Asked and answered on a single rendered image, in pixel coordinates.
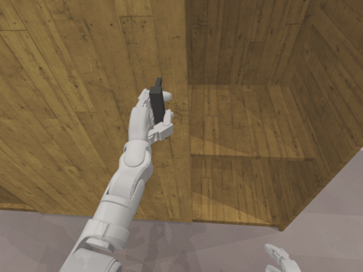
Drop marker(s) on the robot right hand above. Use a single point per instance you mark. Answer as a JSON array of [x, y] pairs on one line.
[[281, 258]]

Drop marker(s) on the wardrobe door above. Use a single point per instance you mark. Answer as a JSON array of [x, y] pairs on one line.
[[71, 71], [8, 197]]

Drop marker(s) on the robot left forearm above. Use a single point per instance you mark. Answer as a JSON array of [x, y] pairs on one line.
[[109, 228]]

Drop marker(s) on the robot left hand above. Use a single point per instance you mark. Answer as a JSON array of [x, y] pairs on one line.
[[142, 120]]

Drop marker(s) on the left robot upper arm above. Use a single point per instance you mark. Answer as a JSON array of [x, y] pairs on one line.
[[84, 260]]

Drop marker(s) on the handle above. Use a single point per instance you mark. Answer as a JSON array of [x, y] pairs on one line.
[[157, 101]]

